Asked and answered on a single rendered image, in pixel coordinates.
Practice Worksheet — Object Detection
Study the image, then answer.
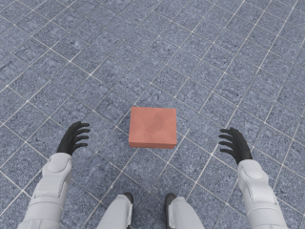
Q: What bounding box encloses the left robot hand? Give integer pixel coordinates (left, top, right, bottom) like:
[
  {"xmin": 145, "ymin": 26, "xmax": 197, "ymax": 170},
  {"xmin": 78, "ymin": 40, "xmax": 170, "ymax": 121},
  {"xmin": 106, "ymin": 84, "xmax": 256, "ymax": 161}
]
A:
[{"xmin": 56, "ymin": 121, "xmax": 91, "ymax": 156}]

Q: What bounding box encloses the right robot hand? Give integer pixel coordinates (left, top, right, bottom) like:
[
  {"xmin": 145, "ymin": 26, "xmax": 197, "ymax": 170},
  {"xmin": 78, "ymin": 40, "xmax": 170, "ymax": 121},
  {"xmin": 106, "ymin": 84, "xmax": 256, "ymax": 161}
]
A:
[{"xmin": 219, "ymin": 127, "xmax": 253, "ymax": 166}]

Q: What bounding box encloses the carton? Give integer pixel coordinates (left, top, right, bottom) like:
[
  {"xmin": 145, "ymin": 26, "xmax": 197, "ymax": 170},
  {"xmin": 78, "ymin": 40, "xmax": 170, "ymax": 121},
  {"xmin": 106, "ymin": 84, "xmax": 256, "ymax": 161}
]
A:
[{"xmin": 129, "ymin": 106, "xmax": 177, "ymax": 149}]

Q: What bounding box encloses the right robot shin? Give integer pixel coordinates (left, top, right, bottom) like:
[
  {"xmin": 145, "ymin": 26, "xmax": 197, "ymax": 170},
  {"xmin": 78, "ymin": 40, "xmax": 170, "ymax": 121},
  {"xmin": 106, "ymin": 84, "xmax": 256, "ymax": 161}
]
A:
[{"xmin": 170, "ymin": 197, "xmax": 186, "ymax": 229}]

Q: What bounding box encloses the left robot forearm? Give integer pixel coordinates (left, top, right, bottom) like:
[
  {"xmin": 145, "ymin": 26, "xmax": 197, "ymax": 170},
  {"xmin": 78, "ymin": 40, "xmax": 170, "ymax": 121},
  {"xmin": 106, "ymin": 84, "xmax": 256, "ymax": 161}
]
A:
[{"xmin": 17, "ymin": 153, "xmax": 72, "ymax": 229}]

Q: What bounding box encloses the robot left foot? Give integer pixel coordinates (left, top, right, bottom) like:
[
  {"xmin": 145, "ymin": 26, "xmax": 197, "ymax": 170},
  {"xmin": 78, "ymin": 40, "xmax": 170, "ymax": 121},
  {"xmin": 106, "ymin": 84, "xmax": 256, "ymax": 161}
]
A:
[{"xmin": 123, "ymin": 192, "xmax": 133, "ymax": 229}]

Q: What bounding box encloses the right robot forearm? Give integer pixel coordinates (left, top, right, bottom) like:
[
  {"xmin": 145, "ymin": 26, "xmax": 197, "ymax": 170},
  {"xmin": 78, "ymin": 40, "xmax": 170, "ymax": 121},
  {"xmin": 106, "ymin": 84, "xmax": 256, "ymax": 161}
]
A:
[{"xmin": 236, "ymin": 159, "xmax": 290, "ymax": 229}]

